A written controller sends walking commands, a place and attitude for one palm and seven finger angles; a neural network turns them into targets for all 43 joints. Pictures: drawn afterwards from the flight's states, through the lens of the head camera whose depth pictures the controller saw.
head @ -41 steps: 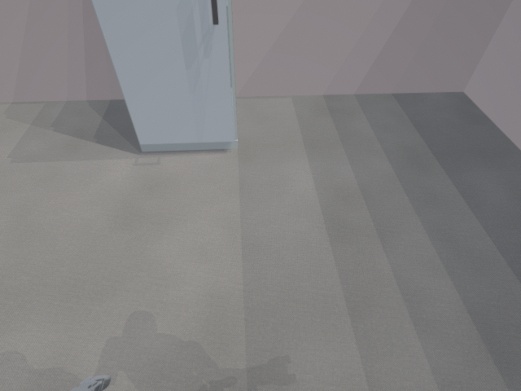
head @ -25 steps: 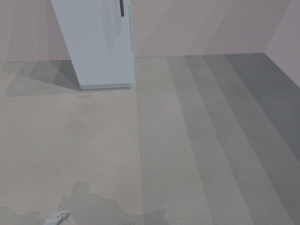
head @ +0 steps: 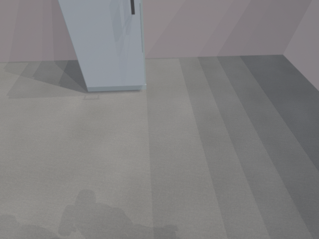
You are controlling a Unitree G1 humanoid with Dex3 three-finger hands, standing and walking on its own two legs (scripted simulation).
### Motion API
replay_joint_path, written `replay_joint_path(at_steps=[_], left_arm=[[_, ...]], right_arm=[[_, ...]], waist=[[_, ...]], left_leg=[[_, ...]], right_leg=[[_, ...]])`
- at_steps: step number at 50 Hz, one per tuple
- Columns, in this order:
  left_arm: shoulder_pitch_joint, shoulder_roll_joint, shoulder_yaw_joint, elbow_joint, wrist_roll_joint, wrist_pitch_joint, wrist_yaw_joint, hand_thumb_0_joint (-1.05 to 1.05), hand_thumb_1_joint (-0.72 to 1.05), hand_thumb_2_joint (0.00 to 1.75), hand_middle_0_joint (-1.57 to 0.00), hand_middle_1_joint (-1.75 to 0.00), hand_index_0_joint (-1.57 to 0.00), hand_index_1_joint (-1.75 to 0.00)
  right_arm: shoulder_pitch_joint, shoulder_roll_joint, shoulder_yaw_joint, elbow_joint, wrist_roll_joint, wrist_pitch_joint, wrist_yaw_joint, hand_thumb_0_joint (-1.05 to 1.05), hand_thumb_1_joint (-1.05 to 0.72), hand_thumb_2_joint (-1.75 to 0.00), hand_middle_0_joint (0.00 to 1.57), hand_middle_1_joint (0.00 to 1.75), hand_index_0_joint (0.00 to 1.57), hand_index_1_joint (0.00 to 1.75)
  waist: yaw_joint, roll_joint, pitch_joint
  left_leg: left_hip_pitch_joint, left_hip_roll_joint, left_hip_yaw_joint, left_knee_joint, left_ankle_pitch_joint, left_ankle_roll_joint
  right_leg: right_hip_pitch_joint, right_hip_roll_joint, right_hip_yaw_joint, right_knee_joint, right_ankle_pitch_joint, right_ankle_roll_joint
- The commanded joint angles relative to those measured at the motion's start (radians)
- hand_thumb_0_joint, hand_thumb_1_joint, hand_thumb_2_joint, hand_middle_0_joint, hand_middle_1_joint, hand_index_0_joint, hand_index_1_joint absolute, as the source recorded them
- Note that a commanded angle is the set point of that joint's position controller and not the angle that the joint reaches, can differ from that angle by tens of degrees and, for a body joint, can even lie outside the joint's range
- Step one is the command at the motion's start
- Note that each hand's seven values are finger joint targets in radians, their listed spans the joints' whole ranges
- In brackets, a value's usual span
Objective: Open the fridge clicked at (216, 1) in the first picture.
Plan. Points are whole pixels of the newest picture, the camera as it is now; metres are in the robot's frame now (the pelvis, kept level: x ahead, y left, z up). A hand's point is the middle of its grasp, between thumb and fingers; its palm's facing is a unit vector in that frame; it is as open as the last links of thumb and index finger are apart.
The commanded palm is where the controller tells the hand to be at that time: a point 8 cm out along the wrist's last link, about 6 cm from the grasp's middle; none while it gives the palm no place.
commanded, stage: look at it before walking up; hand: right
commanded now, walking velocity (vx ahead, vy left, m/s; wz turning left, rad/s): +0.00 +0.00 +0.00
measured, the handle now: out of the picture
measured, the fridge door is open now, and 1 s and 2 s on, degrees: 0 0 0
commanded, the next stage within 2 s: walk to a spot facing it in 0.62 s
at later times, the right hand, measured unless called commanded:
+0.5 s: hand out of the picture +0.08 -0.24 -0.16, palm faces -0.04 +0.94 -0.33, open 7.4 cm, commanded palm none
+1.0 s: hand out of the picture +0.05 -0.21 -0.17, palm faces -0.11 +0.96 -0.25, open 7.4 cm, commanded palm none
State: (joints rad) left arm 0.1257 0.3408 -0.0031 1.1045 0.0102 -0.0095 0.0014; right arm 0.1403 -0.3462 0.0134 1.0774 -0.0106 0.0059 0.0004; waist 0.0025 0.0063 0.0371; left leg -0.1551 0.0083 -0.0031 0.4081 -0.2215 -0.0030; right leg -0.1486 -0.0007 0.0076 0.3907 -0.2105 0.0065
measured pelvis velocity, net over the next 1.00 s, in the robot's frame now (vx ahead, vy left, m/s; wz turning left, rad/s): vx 0.03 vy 0.01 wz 0.14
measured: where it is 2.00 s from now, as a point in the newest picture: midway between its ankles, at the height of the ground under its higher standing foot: (150, 218)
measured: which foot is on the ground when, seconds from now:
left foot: down 0.00-1.00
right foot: down 0.00-1.00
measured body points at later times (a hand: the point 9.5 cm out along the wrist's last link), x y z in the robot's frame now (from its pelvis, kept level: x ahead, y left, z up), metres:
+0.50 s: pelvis +0.00 +0.00 +0.00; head +0.00 +0.00 +0.45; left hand +0.08 +0.30 -0.13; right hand +0.08 -0.29 -0.13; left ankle +0.00 +0.12 -0.74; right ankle +0.00 -0.12 -0.74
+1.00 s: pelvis +0.03 +0.01 -0.01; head +0.03 +0.02 +0.44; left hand +0.04 +0.28 -0.16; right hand +0.05 -0.26 -0.15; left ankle +0.00 +0.11 -0.73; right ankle +0.00 -0.12 -0.74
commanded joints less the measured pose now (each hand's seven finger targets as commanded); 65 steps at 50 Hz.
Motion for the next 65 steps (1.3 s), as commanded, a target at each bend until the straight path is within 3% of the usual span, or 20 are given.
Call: replay_joint_path(at_steps=[1,19,36,38,42,44,45,46,47,49,50,51,52,53,54,55,56,58,61,65], left_arm=[[-0.056,0.204,0.038,-0.066,0.0,-0.025,0.01,0.0,0.9,0.9,-0.2,-0.3,-0.2,-0.3],[-0.062,0.201,0.04,-0.06,-0.003,-0.024,0.009,0.0,0.9,0.9,-0.2,-0.3,-0.2,-0.3],[-0.065,0.206,0.038,-0.056,-0.004,-0.025,0.01,0.0,0.9,0.9,-0.2,-0.3,-0.2,-0.3],[-0.006,0.099,0.015,-0.033,0.005,-0.01,0.008,0.0,0.9,0.9,-0.2,-0.3,-0.2,-0.3],[0.042,0.126,0.039,-0.057,0.014,0.01,0.006,0.0,0.9,0.9,-0.2,-0.3,-0.2,-0.3],[0.067,0.16,0.059,-0.077,0.013,0.01,0.007,0.0,0.9,0.9,-0.2,-0.3,-0.2,-0.3],[0.071,0.177,0.071,-0.086,0.011,0.004,0.009,0.0,0.9,0.9,-0.2,-0.3,-0.2,-0.3],[0.075,0.182,0.079,-0.095,0.008,-0.004,0.01,0.0,0.9,0.9,-0.2,-0.3,-0.2,-0.3],[0.084,0.172,0.084,-0.1,0.01,-0.012,0.011,0.0,0.9,0.9,-0.2,-0.3,-0.2,-0.3],[0.087,0.149,0.084,-0.105,0.011,-0.021,0.012,0.0,0.9,0.9,-0.2,-0.3,-0.2,-0.3],[0.071,0.133,0.083,-0.108,0.013,-0.022,0.013,0.0,0.9,0.9,-0.2,-0.3,-0.2,-0.3],[0.049,0.115,0.08,-0.115,0.012,-0.021,0.013,0.0,0.9,0.9,-0.2,-0.3,-0.2,-0.3],[0.044,0.061,0.068,-0.13,0.007,-0.019,0.007,0.0,0.9,0.9,-0.2,-0.3,-0.2,-0.3],[-0.004,-0.023,0.046,-0.192,0.003,-0.026,-0.001,0.0,0.9,0.9,-0.2,-0.3,-0.2,-0.3],[-0.075,0.015,0.053,-0.222,0.01,-0.032,-0.002,0.0,0.9,0.9,-0.2,-0.3,-0.2,-0.3],[-0.047,0.019,0.061,-0.21,0.006,-0.04,-0.003,0.0,0.9,0.9,-0.2,-0.3,-0.2,-0.3],[-0.076,0.005,0.06,-0.205,0.007,-0.044,-0.006,0.0,0.9,0.9,-0.2,-0.3,-0.2,-0.3],[-0.051,-0.01,0.064,-0.189,0.015,-0.036,-0.011,0.0,0.9,0.9,-0.2,-0.3,-0.2,-0.3],[0.003,-0.053,0.066,-0.176,0.013,-0.024,-0.019,0.0,0.9,0.9,-0.2,-0.3,-0.2,-0.3],[-0.049,-0.076,0.067,-0.206,0.01,-0.026,-0.025,0.0,0.9,0.9,-0.2,-0.3,-0.2,-0.3]], right_arm=[[-0.052,-0.204,-0.045,-0.065,0.001,-0.03,-0.01,0.0,-0.9,-0.9,0.2,0.3,0.2,0.3],[-0.045,-0.203,-0.045,-0.063,0.0,-0.036,-0.013,0.0,-0.9,-0.9,0.2,0.3,0.2,0.3],[-0.041,-0.2,-0.042,-0.054,0.0,-0.032,-0.011,0.0,-0.9,-0.9,0.2,0.3,0.2,0.3],[0.018,-0.091,-0.023,-0.031,0.0,-0.01,-0.012,0.0,-0.9,-0.9,0.2,0.3,0.2,0.3],[0.06,-0.087,-0.04,-0.068,-0.012,0.017,0.012,0.0,-0.9,-0.9,0.2,0.3,0.2,0.3],[0.085,-0.074,-0.051,-0.095,-0.015,0.016,0.021,0.0,-0.9,-0.9,0.2,0.3,0.2,0.3],[0.102,-0.048,-0.055,-0.104,-0.013,0.014,0.026,0.0,-0.9,-0.9,0.2,0.3,0.2,0.3],[0.101,-0.025,-0.059,-0.118,-0.013,0.012,0.031,0.0,-0.9,-0.9,0.2,0.3,0.2,0.3],[0.086,-0.015,-0.062,-0.134,-0.015,0.008,0.035,0.0,-0.9,-0.9,0.2,0.3,0.2,0.3],[0.09,-0.001,-0.068,-0.152,-0.013,-0.004,0.041,0.0,-0.9,-0.9,0.2,0.3,0.2,0.3],[0.133,0.02,-0.072,-0.141,-0.014,-0.01,0.042,0.0,-0.9,-0.9,0.2,0.3,0.2,0.3],[0.23,0.026,-0.077,-0.111,-0.016,-0.017,0.041,0.0,-0.9,-0.9,0.2,0.3,0.2,0.3],[0.354,-0.032,-0.089,-0.072,-0.021,-0.032,0.032,0.0,-0.9,-0.9,0.2,0.3,0.2,0.3],[0.469,-0.147,-0.113,-0.041,-0.022,-0.049,0.011,0.0,-0.9,-0.9,0.2,0.3,0.2,0.3],[0.508,-0.137,-0.11,-0.035,-0.004,-0.049,-0.01,0.0,-0.9,-0.9,0.2,0.3,0.2,0.3],[0.442,-0.104,-0.105,-0.053,-0.003,-0.054,-0.014,0.0,-0.9,-0.9,0.2,0.3,0.2,0.3],[0.404,-0.076,-0.101,-0.062,-0.005,-0.056,-0.009,0.0,-0.9,-0.9,0.2,0.3,0.2,0.3],[0.339,-0.019,-0.083,-0.08,-0.011,-0.064,-0.009,0.0,-0.9,-0.9,0.2,0.3,0.2,0.3],[0.337,-0.006,-0.084,-0.074,-0.012,-0.079,-0.009,0.0,-0.9,-0.9,0.2,0.3,0.2,0.3],[0.377,0.016,-0.083,-0.048,-0.015,-0.086,-0.016,0.0,-0.9,-0.9,0.2,0.3,0.2,0.3]], waist=[[-0.004,0.007,-0.066],[-0.004,0.005,-0.085],[-0.004,-0.017,-0.066],[-0.004,-0.012,-0.069],[-0.003,-0.049,0.056],[0.0,-0.099,0.091],[-0.001,-0.156,0.096],[-0.001,-0.186,0.08],[0.004,-0.176,0.078],[0.001,-0.146,0.054],[-0.023,-0.132,0.04],[-0.07,-0.09,0.012],[-0.119,0.125,-0.016],[-0.145,0.435,-0.004],[-0.153,0.284,0.009],[-0.109,0.175,0.003],[-0.107,0.146,0.041],[-0.056,0.055,0.078],[-0.019,0.05,0.036],[-0.033,0.092,0.031]], left_leg=[[-0.003,0.111,-0.11,-0.077,0.08,0.038],[0.01,0.115,-0.112,-0.085,0.16,0.038],[0.012,0.111,-0.102,-0.098,0.132,0.031],[-0.016,0.094,-0.105,-0.082,0.011,0.019],[-0.178,0.03,-0.116,-0.022,-0.307,0.032],[-0.26,-0.019,-0.073,0.11,-0.315,0.03],[-0.275,-0.04,-0.01,0.236,-0.243,0.023],[-0.292,-0.022,0.022,0.343,-0.224,0.016],[-0.323,0.005,0.013,0.377,-0.251,0.013],[-0.298,0.04,0.019,0.334,-0.266,0.014],[-0.212,0.034,0.046,0.262,-0.232,0.013],[-0.056,0.013,0.067,0.146,-0.14,0.018],[0.13,0.079,-0.079,-0.037,-0.145,0.044],[0.252,0.335,-0.577,-0.203,-0.086,0.136],[0.229,0.382,-0.65,-0.221,-0.001,0.189],[0.217,0.353,-0.556,-0.197,-0.057,0.229],[0.141,0.322,-0.55,-0.202,-0.101,0.238],[0.039,0.281,-0.441,-0.208,-0.059,0.222],[0.048,0.215,-0.298,-0.196,0.117,0.194],[0.11,0.189,-0.25,-0.184,0.242,0.182]], right_leg=[[-0.001,-0.111,0.098,-0.064,0.11,-0.039],[0.033,-0.115,0.089,-0.057,0.161,-0.034],[0.035,-0.122,0.094,-0.087,0.147,-0.035],[0.044,-0.121,0.062,-0.067,0.029,-0.018],[-0.045,-0.156,0.092,-0.106,-0.404,-0.045],[-0.047,-0.222,0.163,-0.146,-0.517,-0.086],[-0.054,-0.287,0.208,-0.184,-0.538,-0.12],[-0.036,-0.344,0.229,-0.209,-0.488,-0.154],[-0.009,-0.36,0.215,-0.199,-0.405,-0.17],[0.007,-0.361,0.138,-0.136,-0.268,-0.159],[-0.024,-0.335,0.067,-0.061,-0.192,-0.133],[-0.1,-0.284,-0.011,0.094,-0.153,-0.093],[-0.269,-0.178,-0.13,0.385,-0.2,-0.027],[-0.599,-0.028,-0.179,0.711,-0.408,0.03],[-0.635,-0.065,-0.051,0.782,-0.371,0.016],[-0.621,-0.11,-0.013,0.783,-0.266,0.005],[-0.611,-0.124,-0.026,0.801,-0.225,0.011],[-0.561,-0.135,-0.017,0.766,-0.134,0.027],[-0.526,-0.124,-0.049,0.704,-0.039,0.049],[-0.565,-0.117,-0.067,0.617,0.024,0.058]])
